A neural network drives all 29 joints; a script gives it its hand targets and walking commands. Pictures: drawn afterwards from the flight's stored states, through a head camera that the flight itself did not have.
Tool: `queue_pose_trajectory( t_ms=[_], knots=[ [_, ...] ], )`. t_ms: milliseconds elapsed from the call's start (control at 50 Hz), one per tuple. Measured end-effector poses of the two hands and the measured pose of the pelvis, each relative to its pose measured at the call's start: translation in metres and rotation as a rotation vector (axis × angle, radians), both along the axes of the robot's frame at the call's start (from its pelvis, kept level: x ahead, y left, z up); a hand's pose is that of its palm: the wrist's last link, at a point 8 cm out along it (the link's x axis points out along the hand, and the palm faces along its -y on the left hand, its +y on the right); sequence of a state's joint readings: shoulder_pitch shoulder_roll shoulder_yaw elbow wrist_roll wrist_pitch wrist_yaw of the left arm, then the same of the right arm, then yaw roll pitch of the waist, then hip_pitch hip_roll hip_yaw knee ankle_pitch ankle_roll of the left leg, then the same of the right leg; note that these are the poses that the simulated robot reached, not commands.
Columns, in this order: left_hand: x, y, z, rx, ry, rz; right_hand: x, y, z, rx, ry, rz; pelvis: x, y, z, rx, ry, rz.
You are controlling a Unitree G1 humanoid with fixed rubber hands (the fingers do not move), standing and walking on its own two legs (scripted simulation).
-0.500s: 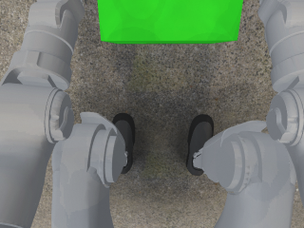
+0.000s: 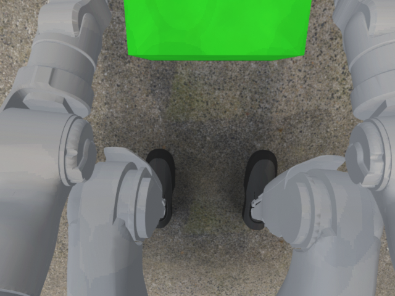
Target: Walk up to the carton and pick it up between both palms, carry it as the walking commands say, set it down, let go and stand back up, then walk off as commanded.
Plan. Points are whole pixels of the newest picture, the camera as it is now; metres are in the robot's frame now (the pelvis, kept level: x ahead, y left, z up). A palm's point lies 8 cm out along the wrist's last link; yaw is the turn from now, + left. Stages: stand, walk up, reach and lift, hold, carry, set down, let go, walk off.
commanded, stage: reach and lift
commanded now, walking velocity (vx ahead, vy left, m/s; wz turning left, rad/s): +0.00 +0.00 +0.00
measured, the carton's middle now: out of the picture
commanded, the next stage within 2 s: none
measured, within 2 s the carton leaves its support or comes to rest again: leaves its support in 0.08 s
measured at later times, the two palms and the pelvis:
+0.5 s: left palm out of the picture +0.56 +0.16 -0.12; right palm out of the picture +0.56 -0.18 -0.12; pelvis -0.02 -0.01 +0.02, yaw +0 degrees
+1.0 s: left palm out of the picture +0.54 +0.16 -0.07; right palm out of the picture +0.54 -0.18 -0.07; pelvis -0.03 -0.01 +0.05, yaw +0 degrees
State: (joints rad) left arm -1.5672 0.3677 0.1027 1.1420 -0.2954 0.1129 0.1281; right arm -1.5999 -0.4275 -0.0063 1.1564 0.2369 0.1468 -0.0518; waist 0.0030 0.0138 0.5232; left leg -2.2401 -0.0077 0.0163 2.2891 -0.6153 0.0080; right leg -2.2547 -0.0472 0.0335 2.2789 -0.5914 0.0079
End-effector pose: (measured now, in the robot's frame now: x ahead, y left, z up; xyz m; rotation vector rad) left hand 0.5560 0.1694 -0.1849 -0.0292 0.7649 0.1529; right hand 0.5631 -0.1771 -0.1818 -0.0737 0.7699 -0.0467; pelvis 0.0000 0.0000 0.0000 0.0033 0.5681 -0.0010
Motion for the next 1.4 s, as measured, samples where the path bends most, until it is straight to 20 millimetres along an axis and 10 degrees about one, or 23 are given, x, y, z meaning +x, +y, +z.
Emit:
queue_pose_trajectory(
  t_ms=[1400],
  knots=[
    [-0.029, -0.010, 0.170, 0.085, -0.032, 0.061, -0.036, 0.002, 0.167, -0.051, -0.045, -0.038, -0.041, -0.004, 0.085, 0.019, -0.157, -0.018]
  ],
)
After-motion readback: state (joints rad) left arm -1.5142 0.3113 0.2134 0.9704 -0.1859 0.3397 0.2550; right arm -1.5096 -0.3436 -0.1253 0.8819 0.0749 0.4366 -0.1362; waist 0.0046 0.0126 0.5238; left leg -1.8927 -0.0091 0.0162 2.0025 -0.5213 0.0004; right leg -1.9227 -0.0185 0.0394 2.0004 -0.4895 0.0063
